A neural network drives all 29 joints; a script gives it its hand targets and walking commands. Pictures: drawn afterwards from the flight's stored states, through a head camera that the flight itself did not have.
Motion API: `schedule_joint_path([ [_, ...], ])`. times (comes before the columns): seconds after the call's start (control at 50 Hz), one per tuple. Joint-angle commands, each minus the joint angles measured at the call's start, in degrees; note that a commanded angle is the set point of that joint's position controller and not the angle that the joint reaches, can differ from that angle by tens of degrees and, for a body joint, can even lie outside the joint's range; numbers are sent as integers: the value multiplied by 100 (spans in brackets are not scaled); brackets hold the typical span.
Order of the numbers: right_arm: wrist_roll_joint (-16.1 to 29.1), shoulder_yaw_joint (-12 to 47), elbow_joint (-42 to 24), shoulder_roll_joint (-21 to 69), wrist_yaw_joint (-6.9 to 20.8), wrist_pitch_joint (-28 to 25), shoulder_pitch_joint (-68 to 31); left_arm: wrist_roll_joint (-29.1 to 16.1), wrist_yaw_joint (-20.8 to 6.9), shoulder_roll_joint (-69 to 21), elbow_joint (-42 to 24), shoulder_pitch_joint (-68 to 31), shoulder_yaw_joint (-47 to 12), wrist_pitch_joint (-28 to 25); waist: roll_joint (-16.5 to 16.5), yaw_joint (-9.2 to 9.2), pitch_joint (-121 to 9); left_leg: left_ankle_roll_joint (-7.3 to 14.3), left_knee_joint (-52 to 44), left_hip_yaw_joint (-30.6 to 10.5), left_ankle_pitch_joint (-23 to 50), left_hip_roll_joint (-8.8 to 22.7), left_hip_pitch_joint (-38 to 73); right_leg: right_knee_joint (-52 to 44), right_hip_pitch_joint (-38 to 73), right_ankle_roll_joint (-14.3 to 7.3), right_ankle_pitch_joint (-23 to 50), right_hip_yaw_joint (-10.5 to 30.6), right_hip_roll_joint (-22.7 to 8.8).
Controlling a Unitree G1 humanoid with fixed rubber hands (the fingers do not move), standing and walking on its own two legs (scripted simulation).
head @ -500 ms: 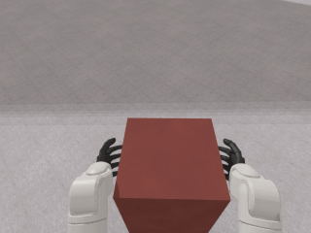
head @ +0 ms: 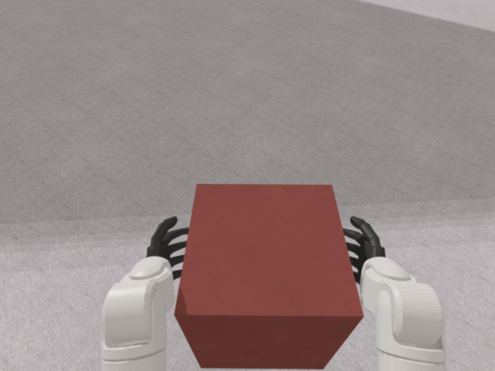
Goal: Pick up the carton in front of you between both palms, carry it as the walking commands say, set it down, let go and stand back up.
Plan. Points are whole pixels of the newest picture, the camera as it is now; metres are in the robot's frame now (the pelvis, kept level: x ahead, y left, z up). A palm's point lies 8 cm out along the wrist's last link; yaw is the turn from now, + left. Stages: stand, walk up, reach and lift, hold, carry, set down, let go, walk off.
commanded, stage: carry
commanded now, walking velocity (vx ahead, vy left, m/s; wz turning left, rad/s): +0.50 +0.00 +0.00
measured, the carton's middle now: (263, 281) +0.28 +0.00 +0.00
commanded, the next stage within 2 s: none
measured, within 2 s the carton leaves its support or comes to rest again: neither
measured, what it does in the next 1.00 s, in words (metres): walks ahead: right foot, then left foot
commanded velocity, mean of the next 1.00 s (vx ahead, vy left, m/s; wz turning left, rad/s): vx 0.50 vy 0.00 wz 0.00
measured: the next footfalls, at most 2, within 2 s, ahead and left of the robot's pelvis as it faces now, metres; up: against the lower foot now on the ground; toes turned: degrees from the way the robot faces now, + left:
right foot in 0.36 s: +0.45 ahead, -0.12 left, +0.00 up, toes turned -9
left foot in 0.86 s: +0.78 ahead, +0.11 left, +0.00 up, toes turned +14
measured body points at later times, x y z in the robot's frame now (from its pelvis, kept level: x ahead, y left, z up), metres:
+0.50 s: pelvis +0.35 -0.04 +0.00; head +0.37 -0.05 +0.45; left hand +0.61 +0.13 +0.05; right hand +0.64 -0.17 +0.05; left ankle +0.20 +0.07 -0.64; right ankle +0.41 -0.11 -0.74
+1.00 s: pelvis +0.69 +0.02 +0.00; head +0.71 +0.04 +0.45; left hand +0.97 +0.18 +0.06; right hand +0.97 -0.13 +0.07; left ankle +0.74 +0.10 -0.74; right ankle +0.55 -0.11 -0.63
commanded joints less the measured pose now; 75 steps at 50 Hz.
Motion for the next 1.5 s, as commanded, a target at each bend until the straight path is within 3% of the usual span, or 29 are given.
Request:
schedule_joint_path([
  [0.0,2372,4041,-535,5472,1486,-96,-2356,-2341,-1422,-5401,-404,-2512,-4290,-175,687,35,-1991,256,-1354,-1884,1018,1624,2410,-303,-1106,-48,589,218,-336],
  [0.14,2381,3998,-703,5022,1535,-54,-2133,-2185,-1278,-5191,-501,-2243,-4283,-197,876,17,-1237,298,-1718,-955,1323,1246,2612,-2464,-1609,219,1495,-421,-220],
  [0.26,2163,3837,-473,4711,1465,114,-1975,-2275,-1338,-4852,-447,-2305,-4216,27,1078,-7,-633,106,-1534,-544,2285,1144,2745,-3708,-1120,-7,2073,-826,30],
  [0.3,2152,3854,-454,4706,1455,144,-2072,-2302,-1369,-4822,-396,-2342,-4180,64,1184,60,-813,-53,-911,-309,3278,1135,2757,-3873,-313,-91,1966,-981,206],
  [0.34,2169,3880,-458,4676,1450,162,-2170,-2291,-1401,-4842,-235,-2235,-4092,68,725,245,-1526,-321,1074,56,3147,726,1920,-4118,1802,-81,1442,-1183,460],
  [0.36,2195,3923,-474,4729,1441,183,-2231,-2257,-1431,-4749,-186,-2232,-4032,52,-295,288,-2099,-538,2760,-138,1469,436,429,-4266,3247,-539,728,915,-1050],
  [0.38,2185,3973,-533,4800,1445,179,-2283,-2270,-1461,-4901,51,-2193,-4032,-7,-1646,275,-2371,-684,4223,-598,-1531,-336,-1138,-5147,4011,-1235,508,3164,-2153],
  [0.4,2197,4018,-439,4911,1458,126,-2382,-2335,-1482,-5084,23,-2157,-4047,-61,-1388,267,-2161,-476,4950,-1349,-1755,-137,-1557,-5337,3726,-1277,1425,3050,-2084],
  [0.44,2252,4123,-423,5313,1484,-24,-2463,-2390,-1509,-5465,-107,-2320,-4128,-194,-355,206,-2088,-270,4819,-1526,-1266,383,-1572,-5018,3186,-984,2823,1789,-1779],
  [0.46,2258,4159,-408,5470,1486,-97,-2430,-2414,-1518,-5606,-165,-2392,-4167,-255,-183,174,-2016,-267,4380,-1526,-979,524,-1422,-5112,2865,-790,2795,1345,-1649],
  [0.6,2047,4261,-353,5571,1353,-385,-1837,-2454,-1613,-5436,-325,-2010,-4279,-428,-552,179,-1493,-545,2139,-803,-77,427,-1613,-5683,2699,-709,2444,129,-1234],
  [0.76,2210,4177,-828,4817,1318,-50,-2016,-2289,-1466,-4671,-580,-1903,-4069,-155,-749,221,-677,-360,314,-222,868,111,-1170,-5517,2865,-508,3531,-532,-981],
  [0.82,2205,4047,-696,4654,1343,88,-1960,-2268,-1429,-4496,-583,-2006,-4040,-16,-693,68,-1159,-255,-122,208,579,-319,535,-4010,2674,-203,4735,-1032,-757],
  [0.84,2182,3970,-634,4597,1355,116,-1945,-2271,-1426,-4450,-597,-2084,-4058,27,-349,-40,-1560,-244,-66,49,213,-227,1778,-2908,1947,-73,4152,-1064,-562],
  [0.86,2121,3871,-543,4513,1383,124,-1962,-2321,-1415,-4447,-683,-2287,-4117,87,776,-127,-2130,344,-300,-2268,-592,1368,3222,-1153,349,180,2616,-878,-175],
  [0.88,2150,3877,-333,4657,1394,101,-1924,-2337,-1426,-4469,-721,-2356,-4133,120,2120,-97,-2351,949,-1228,-4345,-232,2259,3838,308,-1063,285,-349,-477,575],
  [0.9,2231,3885,-407,4805,1413,86,-1990,-2312,-1432,-4639,-561,-2432,-4167,91,1567,-61,-2181,968,-1178,-3937,708,2252,3729,1090,-1517,115,-608,210,269],
  [0.94,2287,3962,-485,5195,1440,8,-2178,-2340,-1463,-5032,-478,-2532,-4225,-21,573,-50,-2008,590,-929,-2735,1849,1917,3034,777,-1522,-93,-65,449,-230],
  [0.96,2327,4011,-527,5316,1451,-28,-2301,-2355,-1459,-5203,-437,-2540,-4256,-79,478,3,-1961,381,-1073,-2350,1596,1782,2717,303,-1374,-103,246,456,-358],
  [1.0,2375,4047,-565,5425,1488,-86,-2303,-2311,-1418,-5366,-390,-2427,-4279,-175,722,34,-1949,205,-1334,-1820,1114,1593,2414,-299,-1109,-34,622,207,-319],
  [1.14,2376,3971,-700,5004,1540,-55,-2093,-2193,-1265,-5188,-537,-2257,-4311,-195,955,19,-1209,273,-1734,-906,1257,1234,2566,-2513,-1549,233,1506,-432,-223],
  [1.24,2174,3828,-516,4721,1471,89,-1931,-2266,-1320,-4879,-491,-2257,-4246,1,1075,-3,-696,128,-1620,-584,1949,1160,2669,-3636,-1168,50,2049,-779,-6],
  [1.32,2158,3882,-476,4696,1446,152,-2097,-2301,-1392,-4837,-325,-2264,-4139,69,922,179,-1247,-242,232,21,3286,875,2379,-4154,977,-76,1680,-1272,504],
  [1.34,2160,3880,-471,4648,1442,157,-2171,-2297,-1411,-4830,-233,-2185,-4079,69,512,295,-1642,-362,1455,4,2444,700,1556,-4110,2177,-51,1262,-863,187],
  [1.36,2201,3963,-584,4743,1427,194,-2255,-2231,-1449,-4731,-80,-2208,-4002,17,-969,290,-2217,-656,3317,-230,861,158,-243,-4550,3622,-844,257,1822,-1519],
  [1.38,2202,3993,-582,4742,1445,177,-2329,-2275,-1465,-4949,85,-2070,-4035,-32,-1779,289,-2290,-649,4490,-819,-1685,-369,-1324,-5396,3861,-1268,984,3383,-2106],
  [1.4,2217,4058,-451,4980,1454,111,-2420,-2345,-1488,-5105,-76,-2221,-4045,-77,-1274,254,-2116,-438,5091,-1373,-1722,-18,-1621,-5227,3696,-1203,1981,2675,-2012],
  [1.44,2250,4145,-439,5361,1472,-47,-2441,-2420,-1514,-5486,-197,-2372,-4137,-201,-230,193,-2021,-298,4699,-1514,-1173,451,-1563,-4965,3065,-840,3154,1525,-1694],
  [1.48,2230,4212,-406,5582,1443,-184,-2326,-2455,-1539,-5655,-260,-2369,-4193,-303,-391,163,-2023,-317,3938,-1377,-692,552,-1232,-5196,2690,-528,2701,847,-1463],
])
